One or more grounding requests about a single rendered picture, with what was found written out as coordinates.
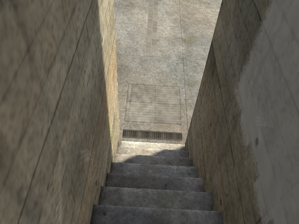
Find stairs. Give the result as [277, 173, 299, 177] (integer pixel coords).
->
[90, 141, 223, 224]

